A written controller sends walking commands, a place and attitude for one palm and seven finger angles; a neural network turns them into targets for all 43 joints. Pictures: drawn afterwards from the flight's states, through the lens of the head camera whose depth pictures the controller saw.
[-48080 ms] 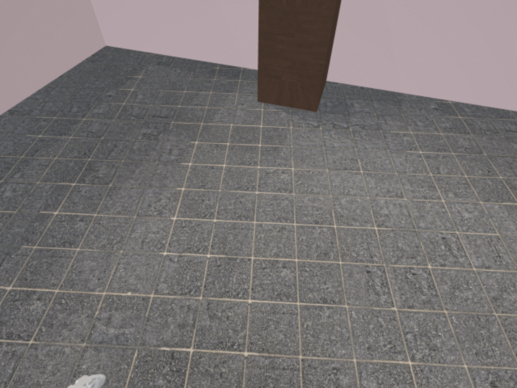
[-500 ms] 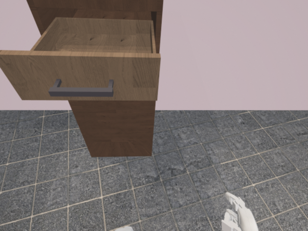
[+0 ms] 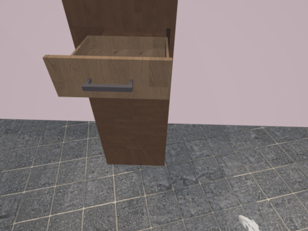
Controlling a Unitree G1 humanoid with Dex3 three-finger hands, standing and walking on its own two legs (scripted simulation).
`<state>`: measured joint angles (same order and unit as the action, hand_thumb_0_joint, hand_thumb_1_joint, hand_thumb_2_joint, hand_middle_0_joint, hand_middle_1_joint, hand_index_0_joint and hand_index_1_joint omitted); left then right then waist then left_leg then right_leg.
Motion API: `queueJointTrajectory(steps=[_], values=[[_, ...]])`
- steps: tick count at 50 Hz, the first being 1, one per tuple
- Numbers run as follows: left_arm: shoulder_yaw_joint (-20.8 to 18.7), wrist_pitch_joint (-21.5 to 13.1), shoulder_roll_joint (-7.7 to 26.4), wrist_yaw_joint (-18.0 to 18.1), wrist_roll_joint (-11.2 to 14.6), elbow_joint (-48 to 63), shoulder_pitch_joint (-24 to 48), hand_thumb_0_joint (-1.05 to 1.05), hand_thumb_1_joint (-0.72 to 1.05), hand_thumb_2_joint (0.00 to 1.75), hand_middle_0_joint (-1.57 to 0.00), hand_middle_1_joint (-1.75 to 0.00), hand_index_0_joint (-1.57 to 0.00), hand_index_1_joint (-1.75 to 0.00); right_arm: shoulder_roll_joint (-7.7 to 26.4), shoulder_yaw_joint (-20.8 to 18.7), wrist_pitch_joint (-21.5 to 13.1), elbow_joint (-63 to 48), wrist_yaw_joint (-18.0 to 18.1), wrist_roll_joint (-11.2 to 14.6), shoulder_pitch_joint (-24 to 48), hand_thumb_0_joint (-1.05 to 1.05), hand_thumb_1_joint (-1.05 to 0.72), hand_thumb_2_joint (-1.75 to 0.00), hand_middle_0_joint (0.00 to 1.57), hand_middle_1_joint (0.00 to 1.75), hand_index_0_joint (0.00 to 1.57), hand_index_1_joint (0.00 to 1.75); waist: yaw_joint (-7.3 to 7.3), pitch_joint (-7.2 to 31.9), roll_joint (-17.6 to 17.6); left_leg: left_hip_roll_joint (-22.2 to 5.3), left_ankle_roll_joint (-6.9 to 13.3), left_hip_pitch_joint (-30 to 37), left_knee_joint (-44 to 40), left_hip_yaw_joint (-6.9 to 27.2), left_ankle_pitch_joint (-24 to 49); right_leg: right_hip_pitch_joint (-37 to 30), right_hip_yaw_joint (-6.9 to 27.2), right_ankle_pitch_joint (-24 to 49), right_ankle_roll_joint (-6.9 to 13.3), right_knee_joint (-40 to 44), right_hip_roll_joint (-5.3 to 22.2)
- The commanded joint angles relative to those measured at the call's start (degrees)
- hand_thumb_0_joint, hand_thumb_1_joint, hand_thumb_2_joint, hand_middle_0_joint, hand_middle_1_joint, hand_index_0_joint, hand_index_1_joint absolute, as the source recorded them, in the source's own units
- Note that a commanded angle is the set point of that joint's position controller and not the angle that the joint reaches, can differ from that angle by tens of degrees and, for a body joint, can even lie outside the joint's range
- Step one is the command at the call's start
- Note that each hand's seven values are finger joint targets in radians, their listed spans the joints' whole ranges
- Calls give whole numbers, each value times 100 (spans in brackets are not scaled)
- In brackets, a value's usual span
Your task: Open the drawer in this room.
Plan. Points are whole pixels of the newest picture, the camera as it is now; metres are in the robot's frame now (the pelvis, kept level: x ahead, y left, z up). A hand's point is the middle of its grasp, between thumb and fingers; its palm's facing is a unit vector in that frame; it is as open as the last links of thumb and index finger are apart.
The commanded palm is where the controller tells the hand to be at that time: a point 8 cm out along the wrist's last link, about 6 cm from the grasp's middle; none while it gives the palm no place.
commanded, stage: stop stepping back and stand still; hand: left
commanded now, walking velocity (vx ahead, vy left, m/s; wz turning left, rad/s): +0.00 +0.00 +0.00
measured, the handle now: (108, 84) +0.50 +0.17 +0.16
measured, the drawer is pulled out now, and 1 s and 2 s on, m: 0.28 0.28 0.28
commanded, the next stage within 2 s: let the arm hang, fingers relaxed in 0.52 s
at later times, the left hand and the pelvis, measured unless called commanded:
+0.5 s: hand out of the picture +0.22 +0.24 +0.33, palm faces +0.58 -0.73 -0.36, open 7.4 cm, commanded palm +0.15 +0.29 +0.34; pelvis +0.01 +0.01 +0.01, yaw -1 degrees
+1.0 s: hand out of the picture -0.04 +0.18 -0.17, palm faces +0.07 -0.98 -0.18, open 6.9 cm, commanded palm none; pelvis -0.01 +0.00 +0.00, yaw +3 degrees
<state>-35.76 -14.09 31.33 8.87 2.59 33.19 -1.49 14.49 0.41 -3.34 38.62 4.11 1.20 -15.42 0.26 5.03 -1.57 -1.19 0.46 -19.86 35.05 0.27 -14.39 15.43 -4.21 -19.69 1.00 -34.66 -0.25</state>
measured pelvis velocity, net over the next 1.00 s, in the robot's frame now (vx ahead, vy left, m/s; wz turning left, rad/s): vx -0.01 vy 0.00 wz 0.05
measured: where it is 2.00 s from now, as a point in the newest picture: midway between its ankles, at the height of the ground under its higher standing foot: outside the picture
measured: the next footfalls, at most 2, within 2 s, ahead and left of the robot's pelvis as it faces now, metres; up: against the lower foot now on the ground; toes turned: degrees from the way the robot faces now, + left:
none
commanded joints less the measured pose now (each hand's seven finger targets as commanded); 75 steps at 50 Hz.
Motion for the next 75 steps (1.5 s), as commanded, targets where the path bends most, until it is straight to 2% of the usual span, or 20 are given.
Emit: queueJointTrajectory(steps=[1,5,7,11,14,19,30,31,32,35,37,38,40,41,43,46,48,51,60,75], values=[[-91,95,946,-80,33,703,324,0,90,90,-20,-30,-20,-30,502,-207,-410,-1208,-3,37,987,0,-90,-90,20,30,20,30,18,-392,-657,-822,360,-912,-2097,1098,-2255,-503,232,-266,-44,418,35],[-416,-72,1066,-49,49,1928,-704,0,90,90,-20,-30,-20,-30,396,-227,-480,-1177,-147,-22,968,0,-90,-90,20,30,20,30,44,-65,953,-45,86,-1,-42,36,-261,88,1588,-297,338,2100,1077],[-688,-183,1287,43,49,2377,-726,0,90,90,-20,-30,-20,-30,336,-189,-502,-1083,-168,-41,939,0,-90,-90,20,30,20,30,67,144,475,-115,48,162,-104,53,231,-230,1483,924,488,1812,1282],[-874,-320,1370,99,64,2081,-678,0,90,90,-20,-30,-20,-30,381,-233,-561,-996,-85,-30,852,0,-90,-90,20,30,20,30,34,477,-932,-570,137,1111,-894,443,1902,-189,684,1796,38,853,392],[-766,-244,1250,67,73,1311,-224,0,90,90,-20,-30,-20,-30,407,-230,-502,-995,-85,63,804,0,-90,-90,20,30,20,30,60,410,-601,-711,136,807,-1067,499,2090,-614,395,1828,-112,801,125],[-528,-106,1063,-54,97,918,-378,0,90,90,-20,-30,-20,-30,444,-231,-429,-1068,-138,107,876,0,-90,-90,20,30,20,30,79,288,-79,-528,79,806,-930,324,1779,-692,527,2093,-63,1291,327],[-990,-391,1298,32,170,2231,-1104,0,90,90,-20,-30,-20,-30,348,-231,-490,-1196,-106,2,968,0,-90,-90,20,30,20,30,9,435,-536,-527,77,593,-1268,383,1242,-693,518,1545,-70,1240,256],[3032,441,-1167,-740,50,-3242,-2207,0,90,90,-20,-30,-20,-30,1348,-447,-1030,-141,-328,395,1010,0,-90,-90,20,30,20,30,528,-200,-673,-641,133,689,-356,606,2514,629,208,2004,-14,-169,433],[2756,1013,-1030,-838,-281,-3697,-2319,0,90,90,-20,-30,-20,-30,1382,-559,-871,379,-429,93,799,0,-90,-90,20,30,20,30,254,220,-1037,-866,143,739,-731,602,2895,683,307,1108,-95,-289,358],[2893,1400,-988,-879,-457,-4188,-1729,0,90,90,-20,-30,-20,-30,1167,-421,-216,412,-391,-142,729,0,-90,-90,20,30,20,30,110,106,53,-1231,873,-136,-1170,1592,1969,637,714,-823,-127,-1307,74],[2965,1408,-891,-902,-475,-4984,-1659,0,90,90,-20,-30,-20,-30,1090,-339,-69,450,-382,-247,975,0,-90,-90,20,30,20,30,-166,-64,738,-945,693,-652,-879,1241,1437,-107,747,-157,-60,-317,176],[2966,1413,-711,-911,-517,-5413,-1604,0,90,90,-20,-30,-20,-30,957,-317,-13,471,-381,-237,976,0,-90,-90,20,30,20,30,-193,-150,1344,-431,390,-735,-447,811,859,-330,1191,434,56,505,471],[3086,1504,-550,-893,-479,-6217,-1123,0,90,90,-20,-30,-20,-30,600,-278,223,657,-406,-229,538,0,-90,-90,20,30,20,30,179,-579,1867,263,57,2,405,119,-809,911,2047,-695,545,1777,1404],[3166,1571,-647,-832,-460,-6559,-879,0,90,90,-20,-30,-20,-30,592,-291,386,722,-370,-291,487,0,-90,-90,20,30,20,30,144,-791,1990,297,49,165,871,20,-978,1275,2060,-1251,651,2054,1244],[3246,1567,-818,-798,-425,-7215,-760,0,90,90,-20,-30,-20,-30,497,-269,441,951,-347,-301,253,0,-90,-90,20,30,20,30,233,-962,937,179,60,251,817,22,-733,1075,1955,-384,757,1845,1095],[3312,1474,-1079,-777,-331,-8068,-1100,0,90,90,-20,-30,-20,-30,336,-158,369,1354,-286,-237,-140,0,-90,-90,20,30,20,30,230,-548,-298,-284,107,978,-796,538,684,624,1259,269,337,1158,541],[3255,1541,-1267,-768,-303,-8560,-1559,0,90,90,-20,-30,-20,-30,372,-185,391,1523,-264,-290,-88,0,-90,-90,20,30,20,30,40,-742,-1500,-555,243,124,-1651,1159,-751,54,896,-237,200,1005,210],[3296,1504,-1420,-799,-318,-9095,-2014,0,90,90,-20,-30,-20,-30,387,-231,423,1703,-209,-243,-203,0,-90,-90,20,30,20,30,-110,-661,-842,-654,329,-211,-2044,1247,-1352,-592,668,166,156,966,152],[3391,1412,-1590,-697,-292,-9712,-2200,0,90,90,-20,-30,-20,-30,-26,-201,449,2244,-196,-205,-910,0,-90,-90,20,30,20,30,96,-931,249,-305,156,607,-1402,598,-162,72,966,-181,231,1709,454],[3312,1400,-1715,-654,-305,-9577,-1807,0,90,90,-20,-30,-20,-30,-267,-185,383,2352,-206,-253,-650,0,-90,-90,20,30,20,30,41,-1307,42,-275,104,540,-1398,503,391,80,992,160,223,1647,472]])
